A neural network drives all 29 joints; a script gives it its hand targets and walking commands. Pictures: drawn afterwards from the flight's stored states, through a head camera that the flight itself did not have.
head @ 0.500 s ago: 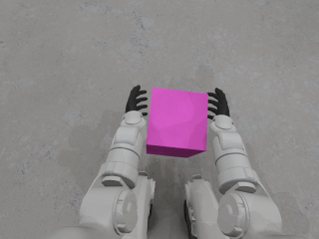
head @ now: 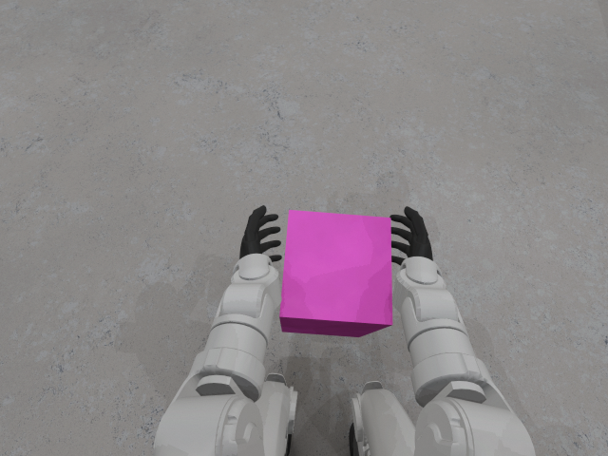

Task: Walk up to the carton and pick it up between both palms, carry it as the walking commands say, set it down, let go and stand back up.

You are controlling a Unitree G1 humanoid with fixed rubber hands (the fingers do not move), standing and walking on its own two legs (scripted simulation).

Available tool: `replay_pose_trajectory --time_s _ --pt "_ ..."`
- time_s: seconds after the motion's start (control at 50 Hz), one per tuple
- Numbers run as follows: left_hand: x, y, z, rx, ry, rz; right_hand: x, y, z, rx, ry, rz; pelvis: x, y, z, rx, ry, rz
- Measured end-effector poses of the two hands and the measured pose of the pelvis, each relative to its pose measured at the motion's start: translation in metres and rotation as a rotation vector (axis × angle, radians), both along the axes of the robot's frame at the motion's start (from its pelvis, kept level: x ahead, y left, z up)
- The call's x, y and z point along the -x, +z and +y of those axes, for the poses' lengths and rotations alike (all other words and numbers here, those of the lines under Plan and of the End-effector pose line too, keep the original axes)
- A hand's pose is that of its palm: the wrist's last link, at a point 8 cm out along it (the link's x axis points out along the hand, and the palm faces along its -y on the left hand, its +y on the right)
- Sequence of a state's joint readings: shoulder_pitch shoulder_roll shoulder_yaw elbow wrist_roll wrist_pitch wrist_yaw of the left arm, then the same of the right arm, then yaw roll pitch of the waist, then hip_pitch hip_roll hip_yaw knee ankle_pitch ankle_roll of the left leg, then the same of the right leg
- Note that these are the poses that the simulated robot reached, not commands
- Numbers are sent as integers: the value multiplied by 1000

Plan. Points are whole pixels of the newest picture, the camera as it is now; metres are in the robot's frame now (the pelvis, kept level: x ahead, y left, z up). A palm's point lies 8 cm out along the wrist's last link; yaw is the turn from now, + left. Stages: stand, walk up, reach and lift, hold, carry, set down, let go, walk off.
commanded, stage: reach and lift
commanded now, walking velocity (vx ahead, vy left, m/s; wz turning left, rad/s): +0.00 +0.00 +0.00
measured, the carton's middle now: (328, 282) +0.38 +0.00 -0.13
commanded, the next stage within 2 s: none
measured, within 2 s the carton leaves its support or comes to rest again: neither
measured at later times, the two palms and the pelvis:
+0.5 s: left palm (241, 237) +0.36 +0.11 +0.07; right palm (436, 246) +0.35 -0.12 +0.06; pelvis +0.02 +0.00 +0.07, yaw +1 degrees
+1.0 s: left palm (223, 220) +0.34 +0.11 +0.14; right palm (457, 233) +0.34 -0.12 +0.13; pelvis +0.02 +0.00 +0.11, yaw +2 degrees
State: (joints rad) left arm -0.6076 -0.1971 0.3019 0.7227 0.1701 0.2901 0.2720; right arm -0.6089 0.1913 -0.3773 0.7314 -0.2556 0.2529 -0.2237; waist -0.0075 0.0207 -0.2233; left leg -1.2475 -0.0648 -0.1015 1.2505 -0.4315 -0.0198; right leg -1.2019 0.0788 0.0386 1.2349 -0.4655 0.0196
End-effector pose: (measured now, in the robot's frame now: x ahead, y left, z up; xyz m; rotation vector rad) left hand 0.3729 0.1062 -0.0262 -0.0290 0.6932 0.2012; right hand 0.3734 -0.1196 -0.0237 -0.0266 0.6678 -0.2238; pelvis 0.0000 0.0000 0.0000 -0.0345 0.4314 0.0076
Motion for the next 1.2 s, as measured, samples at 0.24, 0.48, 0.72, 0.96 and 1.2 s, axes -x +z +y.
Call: replay_pose_trajectory --time_s 0.24,0.48,0.72,0.96,1.2 --pt "7 45 -1 1 6 -17 12 39 -1 -16 -4 -2 -8 36 -1 -2 6 -68" --pt "13 91 2 -5 -9 -37 17 83 1 -22 -2 -12 -16 72 1 -7 12 -164" --pt "24 128 8 3 -36 -39 30 117 4 -35 1 -1 -17 94 5 -7 20 -277" --pt "31 161 7 -16 -45 -34 36 149 3 -40 10 6 -19 105 4 -14 24 -382" --pt "37 187 4 -37 -47 -27 39 177 0 -29 23 6 -21 111 -2 -27 24 -463"
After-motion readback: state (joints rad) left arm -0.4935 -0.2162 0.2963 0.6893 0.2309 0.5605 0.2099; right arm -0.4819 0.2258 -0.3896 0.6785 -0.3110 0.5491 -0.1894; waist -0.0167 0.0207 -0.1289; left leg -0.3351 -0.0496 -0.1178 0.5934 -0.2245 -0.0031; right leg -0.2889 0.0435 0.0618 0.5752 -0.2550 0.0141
